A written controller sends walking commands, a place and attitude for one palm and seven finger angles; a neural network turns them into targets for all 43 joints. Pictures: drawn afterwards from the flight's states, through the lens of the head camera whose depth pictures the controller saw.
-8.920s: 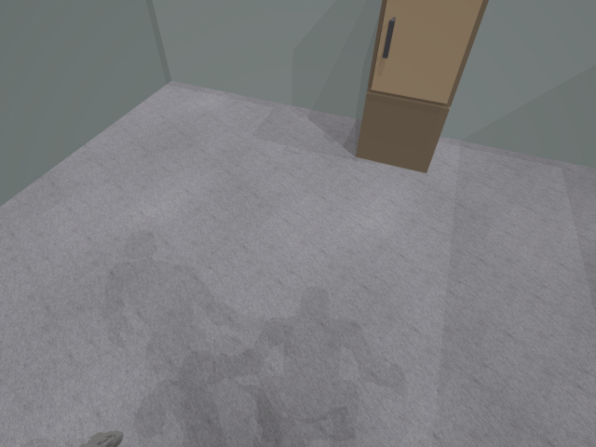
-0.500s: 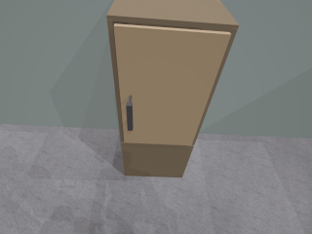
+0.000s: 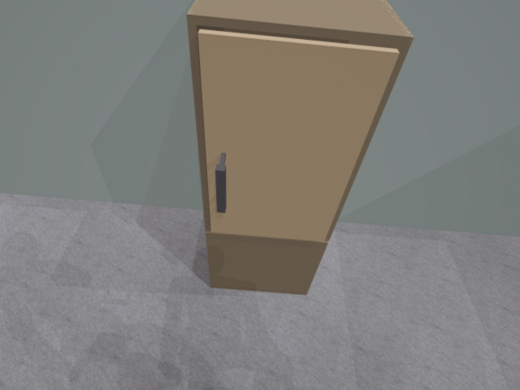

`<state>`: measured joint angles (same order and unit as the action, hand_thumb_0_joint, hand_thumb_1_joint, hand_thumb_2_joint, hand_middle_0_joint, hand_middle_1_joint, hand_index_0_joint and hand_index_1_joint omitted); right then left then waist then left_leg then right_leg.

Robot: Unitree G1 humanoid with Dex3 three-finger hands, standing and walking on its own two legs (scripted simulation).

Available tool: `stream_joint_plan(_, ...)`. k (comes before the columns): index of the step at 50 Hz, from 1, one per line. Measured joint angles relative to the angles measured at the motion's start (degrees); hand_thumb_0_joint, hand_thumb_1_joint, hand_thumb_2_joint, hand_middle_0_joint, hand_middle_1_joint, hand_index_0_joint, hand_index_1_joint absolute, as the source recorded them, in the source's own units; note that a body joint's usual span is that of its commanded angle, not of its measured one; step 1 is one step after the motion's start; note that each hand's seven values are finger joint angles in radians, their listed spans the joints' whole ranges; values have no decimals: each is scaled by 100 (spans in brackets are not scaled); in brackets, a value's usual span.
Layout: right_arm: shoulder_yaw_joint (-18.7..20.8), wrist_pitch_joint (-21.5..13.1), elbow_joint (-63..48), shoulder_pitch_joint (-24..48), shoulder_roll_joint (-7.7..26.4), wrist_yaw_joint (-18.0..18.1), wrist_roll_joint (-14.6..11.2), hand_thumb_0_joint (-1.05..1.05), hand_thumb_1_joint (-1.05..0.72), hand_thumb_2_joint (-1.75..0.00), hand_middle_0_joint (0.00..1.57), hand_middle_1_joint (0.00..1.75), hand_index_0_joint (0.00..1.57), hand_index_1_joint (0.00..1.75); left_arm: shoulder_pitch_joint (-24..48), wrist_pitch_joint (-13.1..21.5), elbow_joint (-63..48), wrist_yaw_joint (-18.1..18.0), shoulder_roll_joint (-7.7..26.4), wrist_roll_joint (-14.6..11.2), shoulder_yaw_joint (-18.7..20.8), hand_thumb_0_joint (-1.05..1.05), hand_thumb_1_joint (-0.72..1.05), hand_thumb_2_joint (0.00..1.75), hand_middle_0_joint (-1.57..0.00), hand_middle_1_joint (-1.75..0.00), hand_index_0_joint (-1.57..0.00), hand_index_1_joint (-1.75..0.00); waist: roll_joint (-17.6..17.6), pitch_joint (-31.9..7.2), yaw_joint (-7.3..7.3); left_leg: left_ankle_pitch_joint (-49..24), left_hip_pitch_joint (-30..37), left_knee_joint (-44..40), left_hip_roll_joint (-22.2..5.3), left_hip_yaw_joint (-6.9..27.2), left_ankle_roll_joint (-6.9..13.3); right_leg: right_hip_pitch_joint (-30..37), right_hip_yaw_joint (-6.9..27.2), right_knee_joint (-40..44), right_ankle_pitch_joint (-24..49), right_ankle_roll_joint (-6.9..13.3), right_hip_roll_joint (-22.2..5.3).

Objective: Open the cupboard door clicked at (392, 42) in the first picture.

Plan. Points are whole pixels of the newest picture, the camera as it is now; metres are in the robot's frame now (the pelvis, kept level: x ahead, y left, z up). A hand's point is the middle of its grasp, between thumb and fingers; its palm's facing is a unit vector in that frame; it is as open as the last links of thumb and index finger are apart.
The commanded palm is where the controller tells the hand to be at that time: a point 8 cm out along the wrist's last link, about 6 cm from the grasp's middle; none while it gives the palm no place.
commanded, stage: shuffle to correct the standing spot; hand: left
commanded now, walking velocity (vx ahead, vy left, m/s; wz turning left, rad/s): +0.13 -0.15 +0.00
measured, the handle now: (222, 183) +0.59 +0.13 -0.08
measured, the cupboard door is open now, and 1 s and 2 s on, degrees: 0 0 0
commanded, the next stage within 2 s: come to a stop and stand still in 0.18 s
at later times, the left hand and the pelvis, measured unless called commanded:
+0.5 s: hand out of the picture +0.15 +0.10 -0.16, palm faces +0.07 -0.98 -0.21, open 7.2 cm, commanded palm none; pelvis +0.09 -0.08 +0.00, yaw +2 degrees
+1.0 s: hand out of the picture +0.09 +0.08 -0.16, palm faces +0.07 -0.96 -0.26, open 7.4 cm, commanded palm none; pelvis +0.07 -0.10 +0.01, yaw +1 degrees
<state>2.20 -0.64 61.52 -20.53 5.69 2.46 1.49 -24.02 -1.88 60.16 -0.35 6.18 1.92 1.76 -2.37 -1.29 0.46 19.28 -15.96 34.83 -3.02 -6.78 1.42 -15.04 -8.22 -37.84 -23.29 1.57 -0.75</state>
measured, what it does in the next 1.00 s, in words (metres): steps to the right: right foot, then left foot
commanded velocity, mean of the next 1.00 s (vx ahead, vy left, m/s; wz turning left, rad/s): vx -0.04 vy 0.00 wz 0.00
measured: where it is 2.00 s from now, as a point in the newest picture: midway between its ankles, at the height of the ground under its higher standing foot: outside the picture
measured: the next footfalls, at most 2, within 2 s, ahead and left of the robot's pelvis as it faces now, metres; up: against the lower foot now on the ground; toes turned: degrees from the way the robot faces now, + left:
right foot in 0.32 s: +0.16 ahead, -0.21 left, +0.00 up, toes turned -8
left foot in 0.58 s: +0.09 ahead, +0.03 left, +0.00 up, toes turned +3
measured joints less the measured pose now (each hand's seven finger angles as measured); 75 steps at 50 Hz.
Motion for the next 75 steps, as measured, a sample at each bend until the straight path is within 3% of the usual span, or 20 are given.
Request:
stream_joint_plan(3, -43, -95, 8, -73, -89, 38, 25, 0, -91, -90, 20, 30, 20, 30, 226, -108, -43, 107, 44, 67, 41, 1, 91, 90, -20, -30, -20, -30, -111, 1, -93, -6, 247, -280, 55, -151, -3, -727, 338, -1351, 55, -77, -135)
stream_joint_plan(5, -73, -149, 50, -151, -116, 53, 23, 0, -91, -90, 20, 30, 20, 30, 401, -170, -36, 91, 152, 145, 62, 2, 93, 90, -20, -30, -20, -30, -93, 35, -149, -128, 466, -606, 40, -156, -55, -1047, 454, -1668, 336, -154, -246)
stream_joint_plan(10, -63, -165, 175, -304, -77, 38, 42, 0, -90, -90, 21, 30, 20, 30, 698, -87, -214, 151, 441, 9, 206, 4, 95, 90, -20, -30, -20, -30, 106, 205, -216, -236, 834, -1057, -144, -75, -232, -1160, 453, -660, 758, -309, -519)
stream_joint_plan(15, 43, -53, 236, -350, 68, -7, 47, 0, -90, -90, 21, 30, 20, 30, 969, 40, -402, 175, 564, -42, 268, 2, 93, 90, -19, -30, -20, -30, 267, 372, -301, 172, 836, -618, -387, 46, -505, -626, 234, 649, 1138, -300, -472)
stream_joint_plan(18, 72, 93, 257, -253, 271, -25, -18, 0, -90, -90, 21, 30, 20, 30, 1138, 194, -409, 90, 449, -55, 232, 2, 93, 90, -19, -30, -20, -30, 463, 476, -246, 1032, 337, 726, -464, 320, -298, -585, 78, 432, 1151, -186, -347)
stream_joint_plan(20, 88, 184, 230, -106, 409, -12, -52, 0, -91, -90, 21, 30, 20, 30, 1189, 244, -381, 9, 297, -66, 166, 1, 92, 90, -19, -30, -20, -30, 544, 490, -204, 1185, -37, 1534, -344, 424, -205, -444, -27, 474, 975, -153, -304)
stream_joint_plan(22, 90, 209, 169, 94, 492, -15, -91, 1, -91, -90, 20, 30, 20, 30, 1216, 239, -344, -85, 182, -59, 117, 1, 92, 90, -19, -30, -20, -30, 512, 489, -169, 1120, -249, 1731, -225, 356, -193, -299, -67, 634, 980, -145, -291)
stream_joint_plan(29, 97, 167, -282, 786, 494, -53, -103, 0, -91, -90, 20, 30, 20, 30, 1367, 91, -385, -165, 250, -62, 116, 0, 94, 90, -20, -30, -20, -30, 267, 605, -22, -12, -155, 150, 112, 47, -294, -201, -150, 513, 842, -148, -304)
stream_joint_plan(31, 94, 157, -372, 943, 419, -66, -74, 0, -91, -90, 20, 30, 20, 30, 1374, 1, -380, -161, 312, -92, 150, 0, 94, 90, -20, -30, -20, -30, 86, 643, 30, -188, -57, 22, 215, -50, 20, -251, -65, 294, 737, -195, -399)
stream_joint_plan(33, 59, 167, -493, 1055, 367, -81, -31, 0, -91, -90, 20, 30, 20, 30, 1354, -96, -385, -177, 349, -107, 161, 0, 93, 90, -20, -30, -20, -30, 25, 626, 73, -165, -17, -38, 235, -111, 219, -446, 189, -367, -7, -231, -338)
stream_joint_plan(36, 14, 176, -616, 1234, 317, -54, -2, 0, -91, -90, 20, 30, 20, 30, 1355, -176, -379, -176, 363, -85, 172, 0, 93, 90, -20, -30, -20, -30, 85, 644, 65, -309, 48, -295, 236, -104, 284, -705, 553, -1587, -493, -252, -158)
stream_joint_plan(38, -8, 177, -669, 1335, 299, -53, 4, 0, -91, -90, 20, 30, 20, 30, 1336, -161, -397, -174, 361, -79, 170, 0, 92, 90, -20, -30, -20, -30, 151, 673, 76, -437, 67, -451, 232, -93, 272, -706, 652, -1880, -501, -303, -93)
stream_joint_plan(41, -25, 168, -710, 1426, 279, -63, -3, 0, -91, -90, 20, 30, 20, 30, 1271, -135, -420, -172, 359, -78, 148, 0, 92, 90, -20, -30, -20, -30, 224, 688, 103, -574, 57, -601, 235, -112, 238, -478, 657, -1525, -450, -363, -100)
stream_joint_plan(45, -20, 165, -673, 1412, 279, -94, -30, 0, -90, -90, 21, 30, 20, 30, 1140, -74, -420, -171, 336, -80, 95, 0, 91, 90, -20, -30, -20, -30, 311, 657, 104, -638, -40, -558, 241, -149, 160, 149, 567, -30, 63, -356, -139)
stream_joint_plan(47, -2, 184, -598, 1346, 291, -117, -81, 0, -90, -90, 21, 30, 20, 30, 1038, 12, -382, -192, 315, -58, 66, 0, 91, 90, -20, -30, -20, -30, 345, 603, 115, -573, -145, -360, 224, -168, 86, 440, 559, 661, 371, -210, -129)
stream_joint_plan(52, 86, 348, -400, 1084, 397, -116, -108, 0, -92, -90, 21, 30, 20, 30, 750, 82, -222, -189, 166, -44, -55, 0, 91, 90, -20, -30, -20, -30, 451, 410, 0, 264, -190, 131, 231, 206, -136, 489, 486, 767, 379, -21, -53)
stream_joint_plan(58, 23, 256, -40, 785, 448, -82, -102, 0, -92, -90, 20, 30, 20, 30, 728, 76, 2, -169, 181, -96, -87, 1, 93, 90, -20, -30, -20, -30, 296, 365, -59, -471, 338, -531, 83, 438, -277, 459, 422, 663, 385, -32, 14)
stream_joint_plan(62, -76, 237, 218, 636, 376, -67, -100, 0, -92, -90, 20, 30, 20, 30, 775, 90, 106, -145, 229, -122, -91, 1, 93, 90, -20, -30, -20, -30, 162, 374, 18, -523, 476, -748, 75, 379, -267, 608, 474, 977, 616, -58, 33)
stream_joint_plan(75, -204, 172, 461, 244, 61, -90, -82, 0, -91, -90, 20, 30, 20, 30, 650, 123, 311, -133, 166, -138, -103, 1, 91, 90, -20, -30, -20, -30, 131, 253, -35, -802, 490, -1044, 121, 334, -151, 679, 509, 1418, 991, -141, 5)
